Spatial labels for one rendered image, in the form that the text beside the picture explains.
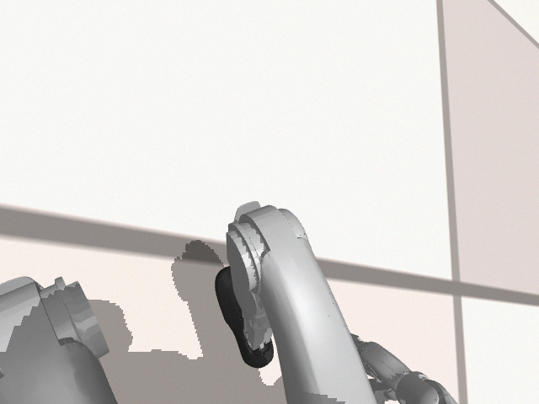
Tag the right robot foot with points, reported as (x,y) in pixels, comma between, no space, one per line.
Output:
(233,316)

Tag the right robot arm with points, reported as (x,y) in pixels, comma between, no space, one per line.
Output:
(417,388)

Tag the right robot hand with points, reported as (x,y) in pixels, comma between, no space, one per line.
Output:
(382,365)

